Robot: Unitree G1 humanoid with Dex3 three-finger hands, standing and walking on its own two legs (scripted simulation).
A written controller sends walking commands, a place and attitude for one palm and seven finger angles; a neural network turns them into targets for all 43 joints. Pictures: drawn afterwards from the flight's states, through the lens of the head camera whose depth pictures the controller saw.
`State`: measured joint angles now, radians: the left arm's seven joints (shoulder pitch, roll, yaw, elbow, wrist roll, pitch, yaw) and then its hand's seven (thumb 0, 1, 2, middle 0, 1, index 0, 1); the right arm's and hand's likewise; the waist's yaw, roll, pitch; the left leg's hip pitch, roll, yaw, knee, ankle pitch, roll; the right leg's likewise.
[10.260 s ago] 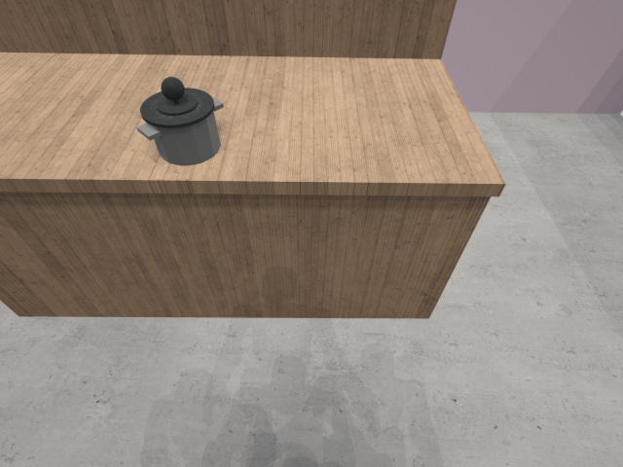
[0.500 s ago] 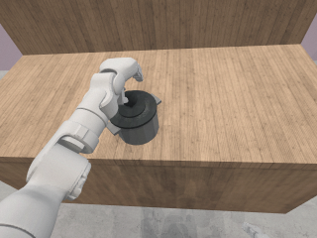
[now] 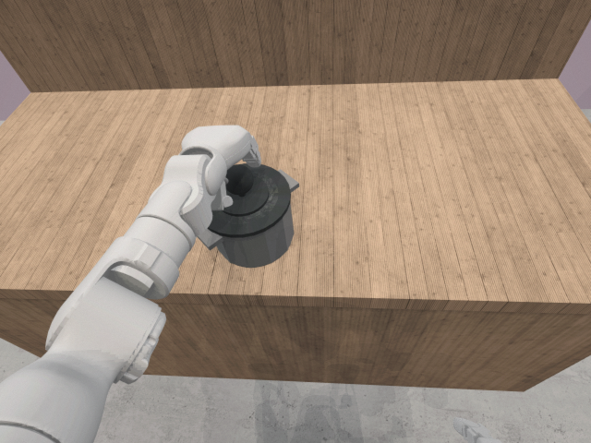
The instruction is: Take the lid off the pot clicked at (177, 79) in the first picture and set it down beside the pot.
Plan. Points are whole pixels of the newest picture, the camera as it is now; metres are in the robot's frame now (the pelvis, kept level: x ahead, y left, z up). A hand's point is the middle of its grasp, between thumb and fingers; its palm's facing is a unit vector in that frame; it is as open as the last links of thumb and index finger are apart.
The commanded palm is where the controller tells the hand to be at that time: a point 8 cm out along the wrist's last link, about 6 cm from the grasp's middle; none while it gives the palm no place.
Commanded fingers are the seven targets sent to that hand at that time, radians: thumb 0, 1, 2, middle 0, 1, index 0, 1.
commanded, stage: lower the open fingers around the knob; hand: left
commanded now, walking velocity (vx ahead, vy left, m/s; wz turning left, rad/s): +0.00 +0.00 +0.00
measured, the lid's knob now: (238, 179) +0.49 +0.08 +0.07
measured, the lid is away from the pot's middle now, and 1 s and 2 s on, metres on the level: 0.00 0.01 0.01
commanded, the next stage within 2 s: close the fingers and squeeze the knob in 0.50 s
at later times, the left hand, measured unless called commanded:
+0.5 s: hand (237, 186) +0.46 +0.08 +0.09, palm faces -0.29 -0.01 -0.96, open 10.3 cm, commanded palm +0.45 +0.08 +0.14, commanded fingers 0.00 -0.33 1.43 -0.82 -0.08 -0.82 -0.08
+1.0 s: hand (232, 191) +0.45 +0.09 +0.09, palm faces -0.30 -0.01 -0.95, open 9.5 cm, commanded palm +0.44 +0.09 +0.14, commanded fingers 0.00 0.02 1.10 -0.63 -0.80 -0.63 -0.80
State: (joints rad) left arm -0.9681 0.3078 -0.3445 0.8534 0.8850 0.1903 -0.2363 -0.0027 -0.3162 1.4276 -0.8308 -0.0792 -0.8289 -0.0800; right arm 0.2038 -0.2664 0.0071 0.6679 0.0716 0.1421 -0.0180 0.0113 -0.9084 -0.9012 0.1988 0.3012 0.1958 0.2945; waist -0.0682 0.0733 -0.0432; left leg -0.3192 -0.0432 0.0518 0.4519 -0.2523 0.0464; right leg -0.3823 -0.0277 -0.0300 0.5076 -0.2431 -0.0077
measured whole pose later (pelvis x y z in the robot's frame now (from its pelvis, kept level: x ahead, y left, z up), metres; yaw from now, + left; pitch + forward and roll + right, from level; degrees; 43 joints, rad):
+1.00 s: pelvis +0.00 -0.01 +0.00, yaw +0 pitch +7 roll +1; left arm -0.92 0.28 -0.34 0.86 0.89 0.20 -0.18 0.00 -0.09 1.15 -0.63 -0.60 -0.65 -0.61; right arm 0.19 -0.27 0.00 0.67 0.07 0.16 -0.02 0.01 -0.91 -0.90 0.20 0.30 0.20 0.29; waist -0.06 0.08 -0.06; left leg -0.32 -0.03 0.05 0.46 -0.26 0.04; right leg -0.39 -0.02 -0.03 0.51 -0.25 -0.02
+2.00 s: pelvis +0.00 +0.00 +0.00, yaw -1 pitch +7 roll +1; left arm -0.90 0.29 -0.30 0.84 0.91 0.20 -0.17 -0.05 0.23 0.85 -0.65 -0.92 -0.63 -0.89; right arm 0.18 -0.26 0.01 0.66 0.07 0.16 -0.01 0.01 -0.91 -0.90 0.20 0.30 0.20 0.29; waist -0.07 0.07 -0.06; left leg -0.33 -0.03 0.07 0.47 -0.27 0.05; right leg -0.39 -0.01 -0.01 0.50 -0.24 -0.01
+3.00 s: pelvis +0.00 +0.01 +0.00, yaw +1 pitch +5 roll +1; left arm -0.96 0.32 -0.37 0.74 0.87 0.24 -0.27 -0.03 0.24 0.84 -0.65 -0.90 -0.64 -0.89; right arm 0.17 -0.27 0.01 0.67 0.07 0.12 0.00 0.01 -0.91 -0.90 0.20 0.30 0.20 0.29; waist -0.05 0.09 -0.04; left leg -0.28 -0.05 0.04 0.44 -0.25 0.05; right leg -0.33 -0.04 -0.04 0.49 -0.24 0.00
